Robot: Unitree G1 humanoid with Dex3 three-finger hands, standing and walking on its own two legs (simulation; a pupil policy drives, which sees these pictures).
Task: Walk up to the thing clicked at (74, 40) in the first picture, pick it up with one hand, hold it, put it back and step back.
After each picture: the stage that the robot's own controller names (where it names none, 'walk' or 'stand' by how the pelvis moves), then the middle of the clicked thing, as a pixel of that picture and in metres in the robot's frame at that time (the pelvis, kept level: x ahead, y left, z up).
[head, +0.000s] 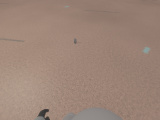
stand; (75, 41) +1.77 +0.36 -0.72
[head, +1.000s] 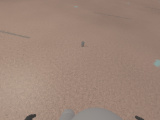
walk; (82, 44) +1.65 +0.12 -0.70
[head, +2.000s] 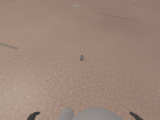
walk; (81, 58) +1.11 +0.09 -0.71
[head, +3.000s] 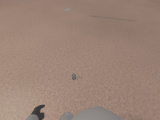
walk; (73, 76) +0.69 +0.18 -0.71
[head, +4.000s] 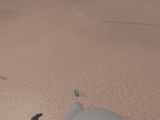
walk; (76, 93) +0.44 +0.21 -0.71
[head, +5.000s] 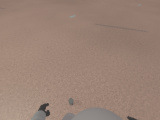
stand; (71, 101) +0.33 +0.18 -0.72
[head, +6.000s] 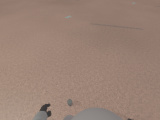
stand; (70, 102) +0.32 +0.20 -0.73
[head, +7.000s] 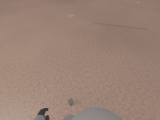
stand; (70, 102) +0.32 +0.19 -0.73
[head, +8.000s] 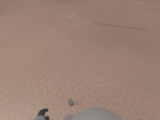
stand; (70, 102) +0.32 +0.19 -0.73
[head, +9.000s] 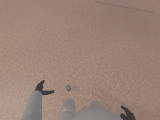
go down; (68, 88) +0.36 +0.18 -0.65
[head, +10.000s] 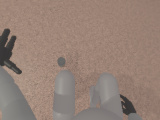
go down; (61, 62) +0.42 +0.21 -0.30
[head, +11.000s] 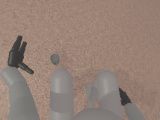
close in; (55, 59) +0.41 +0.22 -0.27
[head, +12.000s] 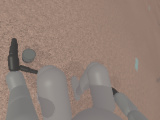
close; (28, 56) +0.41 +0.25 -0.22
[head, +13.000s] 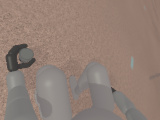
close; (25, 56) +0.40 +0.25 -0.22
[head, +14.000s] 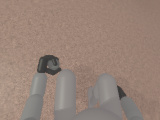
lift; (54, 66) +0.33 +0.25 -0.10
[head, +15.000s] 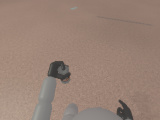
hold; (64, 74) +0.32 +0.17 +0.03
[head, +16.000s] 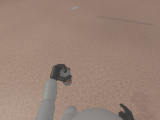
hold; (66, 77) +0.31 +0.16 -0.01
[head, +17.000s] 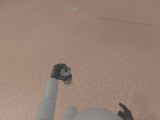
hold; (66, 76) +0.32 +0.16 -0.01
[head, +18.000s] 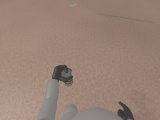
crouch; (67, 77) +0.31 +0.15 -0.03
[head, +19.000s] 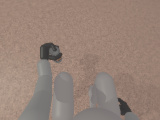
crouch; (56, 55) +0.44 +0.20 -0.11
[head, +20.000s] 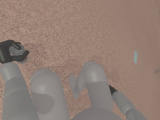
lower; (19, 54) +0.43 +0.26 -0.23
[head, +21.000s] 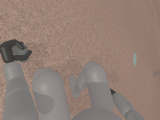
lower; (21, 53) +0.42 +0.26 -0.23
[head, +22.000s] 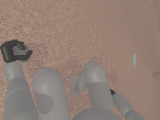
lower; (22, 53) +0.42 +0.26 -0.23
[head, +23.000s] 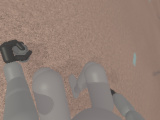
lower; (21, 53) +0.42 +0.26 -0.23
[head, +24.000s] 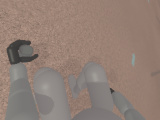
open; (25, 54) +0.41 +0.25 -0.23
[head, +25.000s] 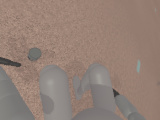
stand; (34, 54) +0.40 +0.24 -0.23
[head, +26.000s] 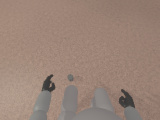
walk; (70, 78) +0.39 +0.17 -0.53
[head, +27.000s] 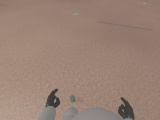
stand; (72, 98) +0.36 +0.16 -0.67
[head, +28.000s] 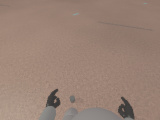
stand; (72, 99) +0.36 +0.16 -0.67
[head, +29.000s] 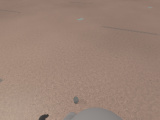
stand; (76, 100) +0.38 +0.15 -0.72
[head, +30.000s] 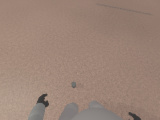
walk; (73, 84) +0.42 +0.12 -0.71
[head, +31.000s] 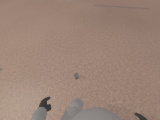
walk; (76, 76) +0.59 +0.19 -0.70
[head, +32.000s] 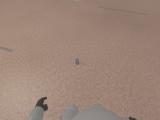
walk; (77, 61) +0.91 +0.18 -0.70
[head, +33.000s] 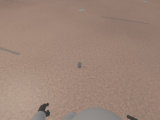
stand; (79, 65) +0.97 +0.17 -0.72
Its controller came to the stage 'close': yes
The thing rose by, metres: 0.70
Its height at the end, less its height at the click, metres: +0.00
